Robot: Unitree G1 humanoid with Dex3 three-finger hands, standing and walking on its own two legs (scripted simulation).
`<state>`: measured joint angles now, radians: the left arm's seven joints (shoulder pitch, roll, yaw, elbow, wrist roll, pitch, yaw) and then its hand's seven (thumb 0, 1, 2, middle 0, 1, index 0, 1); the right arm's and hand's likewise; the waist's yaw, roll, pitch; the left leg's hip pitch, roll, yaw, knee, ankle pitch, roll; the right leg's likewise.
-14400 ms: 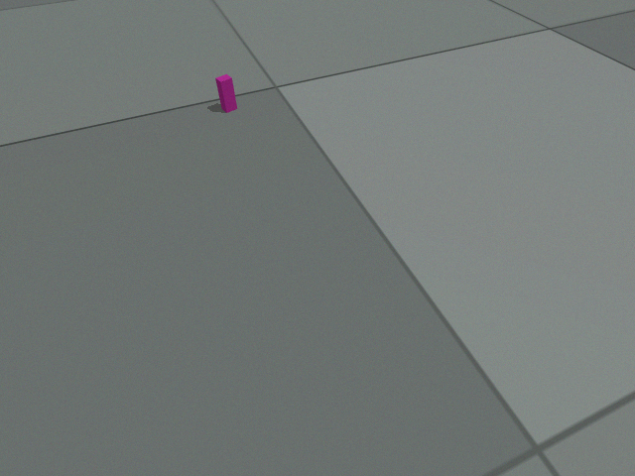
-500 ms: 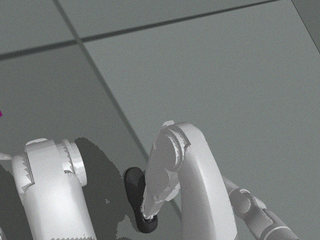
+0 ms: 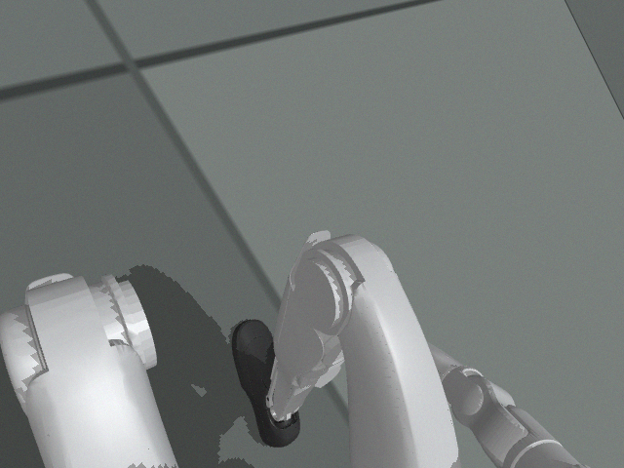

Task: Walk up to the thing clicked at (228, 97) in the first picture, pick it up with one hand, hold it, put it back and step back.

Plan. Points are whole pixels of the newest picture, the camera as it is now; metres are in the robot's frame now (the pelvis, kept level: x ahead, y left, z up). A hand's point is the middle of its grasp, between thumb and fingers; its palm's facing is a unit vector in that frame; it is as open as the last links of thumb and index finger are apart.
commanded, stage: close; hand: left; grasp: from the side
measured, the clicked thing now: out of the picture +0.43 +0.33 -0.19
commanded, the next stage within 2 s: settle in 0.72 s
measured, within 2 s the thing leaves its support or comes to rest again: leaves its support in 1.06 s
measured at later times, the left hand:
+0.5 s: hand out of the picture +0.40 +0.33 -0.16, palm faces +0.47 -0.88 +0.01, open 10.0 cm
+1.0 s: hand out of the picture +0.40 +0.33 -0.16, palm faces +0.47 -0.88 +0.00, open 9.6 cm
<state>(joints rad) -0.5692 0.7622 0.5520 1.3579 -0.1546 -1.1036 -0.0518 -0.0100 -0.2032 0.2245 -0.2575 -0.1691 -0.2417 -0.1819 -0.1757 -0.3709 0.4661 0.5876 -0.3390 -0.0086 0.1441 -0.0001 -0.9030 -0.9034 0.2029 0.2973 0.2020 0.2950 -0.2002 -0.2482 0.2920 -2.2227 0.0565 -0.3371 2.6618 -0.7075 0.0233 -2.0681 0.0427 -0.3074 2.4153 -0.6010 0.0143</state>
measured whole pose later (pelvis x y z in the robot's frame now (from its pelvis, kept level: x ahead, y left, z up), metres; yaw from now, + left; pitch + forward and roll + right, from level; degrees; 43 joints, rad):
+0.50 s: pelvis +0.00 +0.00 +0.00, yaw +0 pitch +12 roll -17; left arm -0.60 0.80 0.58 1.36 -0.15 -1.06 -0.07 0.00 0.13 0.51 -0.57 -0.51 -0.57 -0.52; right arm -0.17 -0.37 0.47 0.58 -0.34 0.01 0.13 0.00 -0.89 -0.90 0.20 0.30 0.20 0.29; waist -0.20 -0.25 0.29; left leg -2.22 0.06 -0.33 2.66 -0.71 0.03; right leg -2.07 0.05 -0.31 2.41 -0.60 0.02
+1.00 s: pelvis +0.00 +0.00 +0.00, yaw +0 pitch +13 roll -17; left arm -0.60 0.79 0.58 1.32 -0.15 -1.04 -0.07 0.00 -0.18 0.79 -0.74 -0.90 -0.74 -0.90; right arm -0.17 -0.37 0.46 0.58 -0.33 0.02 0.13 0.00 -0.90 -0.90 0.20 0.30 0.20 0.29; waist -0.20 -0.25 0.29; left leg -2.22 0.06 -0.34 2.65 -0.72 0.02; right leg -2.07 0.05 -0.31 2.40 -0.61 0.02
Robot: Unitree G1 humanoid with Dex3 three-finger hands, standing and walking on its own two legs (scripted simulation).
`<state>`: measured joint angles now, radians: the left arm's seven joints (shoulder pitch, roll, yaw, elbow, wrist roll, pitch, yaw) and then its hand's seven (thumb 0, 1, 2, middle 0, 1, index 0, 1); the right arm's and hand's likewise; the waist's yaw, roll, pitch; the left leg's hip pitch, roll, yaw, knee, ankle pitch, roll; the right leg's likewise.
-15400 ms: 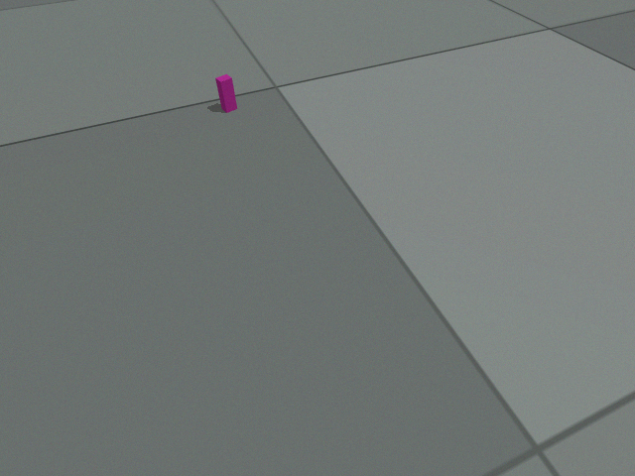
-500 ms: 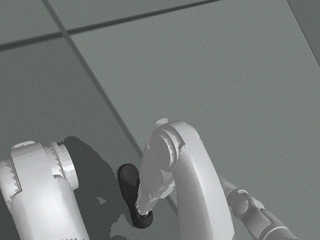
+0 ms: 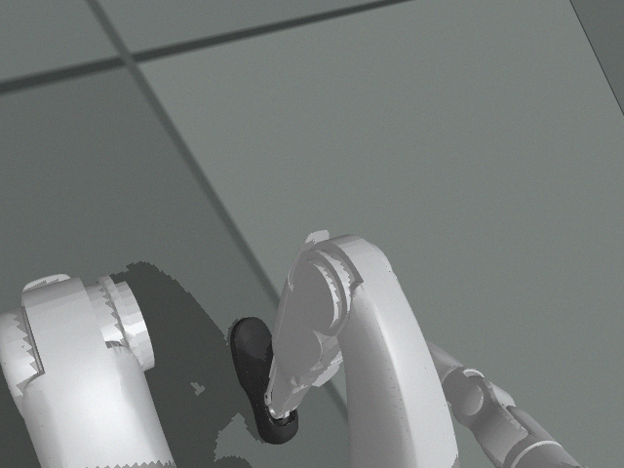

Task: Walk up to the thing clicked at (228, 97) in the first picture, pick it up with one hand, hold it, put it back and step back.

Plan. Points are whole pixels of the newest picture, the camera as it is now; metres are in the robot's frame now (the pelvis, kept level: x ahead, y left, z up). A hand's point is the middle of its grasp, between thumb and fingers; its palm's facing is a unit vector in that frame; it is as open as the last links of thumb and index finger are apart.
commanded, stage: settle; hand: left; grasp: from the side
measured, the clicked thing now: out of the picture +0.42 +0.32 -0.19
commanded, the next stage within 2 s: lift in 1.64 s
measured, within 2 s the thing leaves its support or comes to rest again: leaves its support in 0.06 s
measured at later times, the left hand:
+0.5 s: hand out of the picture +0.39 +0.35 -0.06, palm faces +0.46 -0.89 -0.02, open 9.9 cm
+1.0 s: hand out of the picture +0.39 +0.34 +0.02, palm faces +0.44 -0.90 -0.04, open 10.0 cm
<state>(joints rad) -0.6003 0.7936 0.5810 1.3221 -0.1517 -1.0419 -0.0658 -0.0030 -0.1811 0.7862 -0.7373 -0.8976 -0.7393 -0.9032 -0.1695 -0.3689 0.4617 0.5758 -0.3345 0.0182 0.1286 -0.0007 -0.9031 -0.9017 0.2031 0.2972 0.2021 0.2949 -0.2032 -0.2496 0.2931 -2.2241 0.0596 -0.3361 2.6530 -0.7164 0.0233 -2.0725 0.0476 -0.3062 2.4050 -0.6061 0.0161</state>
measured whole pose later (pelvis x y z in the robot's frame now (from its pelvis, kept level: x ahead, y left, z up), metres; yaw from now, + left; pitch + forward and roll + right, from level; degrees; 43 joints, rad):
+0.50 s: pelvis +0.00 +0.00 +0.02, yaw +3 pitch +20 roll -14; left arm -0.52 0.62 0.49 0.97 -0.15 -0.82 -0.09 0.00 -0.39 1.05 -0.75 -1.04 -0.75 -1.04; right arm -0.03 -0.34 0.28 0.61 -0.22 0.04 0.13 0.00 -0.90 -0.90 0.20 0.30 0.20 0.30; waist -0.14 -0.12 0.10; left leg -2.26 0.05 -0.24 2.56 -0.69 0.03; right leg -2.12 0.02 -0.24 2.37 -0.63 0.00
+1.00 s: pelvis +0.02 -0.01 +0.06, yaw +9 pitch +30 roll -8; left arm -0.53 0.47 0.48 0.84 -0.20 -0.64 -0.19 -0.01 -0.43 1.10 -0.75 -1.05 -0.76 -1.06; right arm 0.04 -0.30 0.10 0.64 -0.09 0.04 0.07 0.00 -0.90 -0.90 0.20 0.30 0.20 0.29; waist -0.09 -0.02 -0.06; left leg -2.23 0.04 -0.13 2.40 -0.71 0.01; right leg -2.15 -0.01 -0.15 2.31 -0.69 -0.03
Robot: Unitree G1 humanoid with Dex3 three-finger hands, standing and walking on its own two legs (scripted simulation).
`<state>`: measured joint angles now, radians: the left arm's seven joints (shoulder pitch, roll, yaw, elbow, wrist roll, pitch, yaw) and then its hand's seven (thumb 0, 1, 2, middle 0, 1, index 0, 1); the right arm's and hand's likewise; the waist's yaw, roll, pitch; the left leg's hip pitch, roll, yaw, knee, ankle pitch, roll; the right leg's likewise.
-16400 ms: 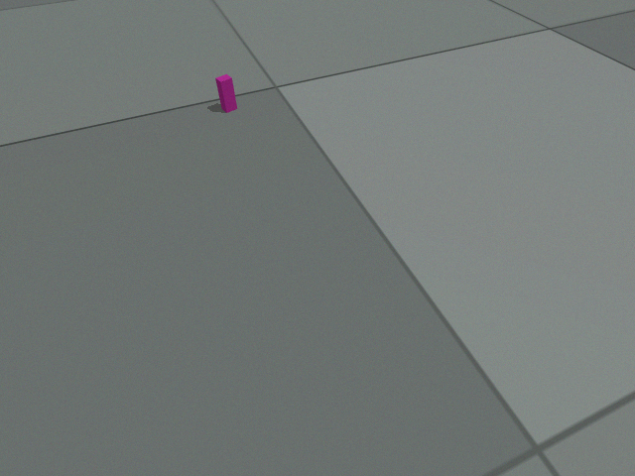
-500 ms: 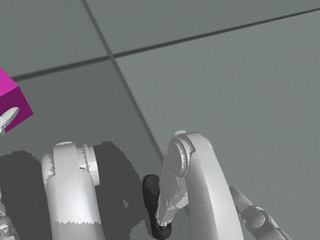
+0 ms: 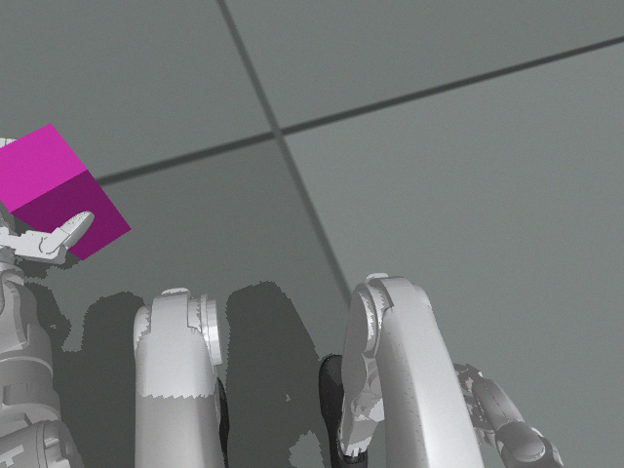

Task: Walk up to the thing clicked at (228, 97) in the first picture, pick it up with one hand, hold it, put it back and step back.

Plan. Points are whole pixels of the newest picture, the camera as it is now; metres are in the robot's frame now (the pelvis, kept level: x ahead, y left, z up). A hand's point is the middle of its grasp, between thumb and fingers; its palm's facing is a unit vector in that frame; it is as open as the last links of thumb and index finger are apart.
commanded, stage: settle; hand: left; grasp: from the side
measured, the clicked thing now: (69, 203) +0.42 +0.28 -0.07
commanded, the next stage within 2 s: lift in 0.64 s
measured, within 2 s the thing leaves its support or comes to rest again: neither
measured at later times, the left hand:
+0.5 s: hand (26, 185) +0.41 +0.29 +0.00, palm faces +0.34 -0.94 -0.02, open 10.0 cm
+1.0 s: hand (18, 170) +0.41 +0.28 +0.04, palm faces +0.31 -0.95 -0.04, open 10.1 cm
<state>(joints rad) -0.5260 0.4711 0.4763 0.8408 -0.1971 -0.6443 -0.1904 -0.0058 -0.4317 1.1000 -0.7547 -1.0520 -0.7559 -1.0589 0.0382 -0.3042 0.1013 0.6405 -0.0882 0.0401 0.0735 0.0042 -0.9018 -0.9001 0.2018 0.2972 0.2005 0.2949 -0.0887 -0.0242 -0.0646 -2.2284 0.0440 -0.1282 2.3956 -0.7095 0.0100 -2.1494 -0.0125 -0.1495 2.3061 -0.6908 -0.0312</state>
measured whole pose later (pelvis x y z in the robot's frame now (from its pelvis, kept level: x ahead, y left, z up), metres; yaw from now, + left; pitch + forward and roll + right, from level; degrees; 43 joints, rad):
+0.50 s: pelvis +0.00 +0.00 +0.03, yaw +2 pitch +32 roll -6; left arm -0.55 0.40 0.48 0.84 -0.16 -0.62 -0.16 -0.01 -0.48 1.14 -0.78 -1.05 -0.78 -1.06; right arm 0.06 -0.29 0.05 0.65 -0.07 0.02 0.05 0.00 -0.91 -0.90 0.20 0.30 0.20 0.29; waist -0.08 -0.02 -0.12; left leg -2.15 0.04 -0.08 2.28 -0.70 0.01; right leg -2.09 -0.02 -0.11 2.22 -0.69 -0.03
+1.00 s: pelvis +0.00 +0.00 +0.05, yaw +3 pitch +33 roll -5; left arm -0.54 0.39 0.46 0.82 -0.16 -0.61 -0.18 -0.01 -0.50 1.16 -0.78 -1.06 -0.78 -1.07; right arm 0.10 -0.28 0.02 0.66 -0.05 0.02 0.04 0.01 -0.93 -0.90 0.20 0.30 0.20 0.29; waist -0.08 0.00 -0.14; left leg -2.09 0.04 -0.06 2.21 -0.70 0.01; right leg -2.04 -0.02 -0.09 2.16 -0.70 -0.03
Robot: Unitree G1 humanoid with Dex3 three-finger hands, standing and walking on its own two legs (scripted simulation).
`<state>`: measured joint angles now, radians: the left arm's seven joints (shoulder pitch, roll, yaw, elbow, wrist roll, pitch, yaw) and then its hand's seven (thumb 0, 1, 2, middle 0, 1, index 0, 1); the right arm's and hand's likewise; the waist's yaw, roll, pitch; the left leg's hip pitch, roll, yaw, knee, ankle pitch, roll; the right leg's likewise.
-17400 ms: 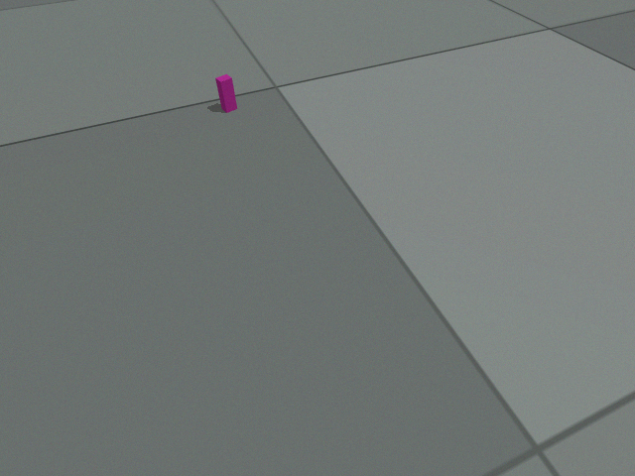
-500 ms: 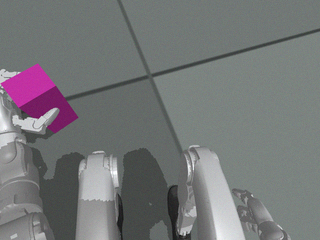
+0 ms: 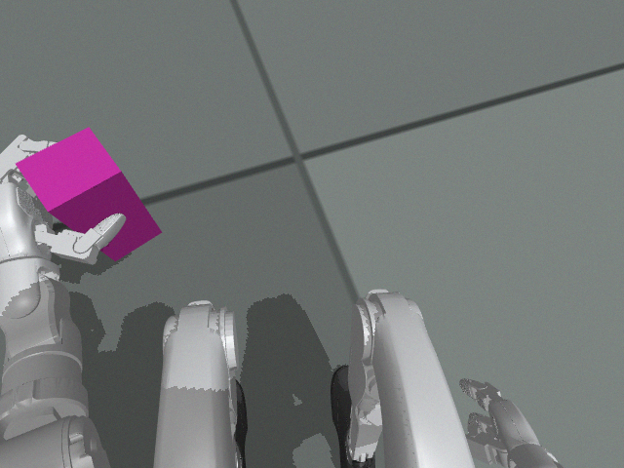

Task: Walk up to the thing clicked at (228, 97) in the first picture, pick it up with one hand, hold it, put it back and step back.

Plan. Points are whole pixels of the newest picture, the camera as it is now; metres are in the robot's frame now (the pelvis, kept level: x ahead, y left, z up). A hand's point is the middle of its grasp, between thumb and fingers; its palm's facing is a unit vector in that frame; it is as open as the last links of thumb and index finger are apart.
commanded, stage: lift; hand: left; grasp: from the side
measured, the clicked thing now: (104, 205) +0.43 +0.24 -0.05
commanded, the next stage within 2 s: hold in 1.90 s
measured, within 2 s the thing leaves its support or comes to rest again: neither
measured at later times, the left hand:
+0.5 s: hand out of the picture +0.40 +0.25 +0.13, palm faces +0.27 -0.96 -0.04, open 10.0 cm
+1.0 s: hand out of the picture +0.39 +0.23 +0.28, palm faces +0.26 -0.97 -0.03, open 10.0 cm
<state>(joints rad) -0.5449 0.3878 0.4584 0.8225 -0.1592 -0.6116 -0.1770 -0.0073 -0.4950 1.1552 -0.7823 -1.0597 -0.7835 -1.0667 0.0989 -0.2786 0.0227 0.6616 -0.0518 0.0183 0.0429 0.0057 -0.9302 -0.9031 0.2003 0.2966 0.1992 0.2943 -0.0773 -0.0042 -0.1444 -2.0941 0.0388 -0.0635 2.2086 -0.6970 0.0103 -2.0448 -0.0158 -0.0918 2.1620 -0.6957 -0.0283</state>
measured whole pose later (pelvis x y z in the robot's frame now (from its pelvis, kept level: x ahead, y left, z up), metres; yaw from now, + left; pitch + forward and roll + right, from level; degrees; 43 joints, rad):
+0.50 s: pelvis +0.01 +0.00 +0.11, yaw +1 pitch +31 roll -4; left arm -0.30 0.29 0.33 0.41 -0.19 -0.40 -0.07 -0.01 -0.48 1.14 -0.78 -1.05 -0.78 -1.06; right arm 0.11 -0.25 -0.01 0.60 0.03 0.01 -0.01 0.01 -0.92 -0.90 0.20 0.30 0.20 0.29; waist -0.03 0.02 -0.19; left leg -1.75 0.04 -0.05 1.87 -0.67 0.01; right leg -1.70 -0.01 -0.08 1.83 -0.67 -0.02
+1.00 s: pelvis +0.05 +0.01 +0.25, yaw +3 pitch +20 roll -3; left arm -0.14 0.22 0.21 0.31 -0.17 -0.30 0.00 -0.01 -0.48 1.14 -0.79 -1.04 -0.79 -1.05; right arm 0.19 -0.24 -0.01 0.60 0.03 -0.04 -0.03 0.01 -0.92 -0.90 0.20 0.30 0.20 0.29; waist -0.03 0.02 -0.15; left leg -1.14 0.03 -0.03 1.37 -0.58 0.01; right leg -1.10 0.00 -0.07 1.32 -0.57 -0.01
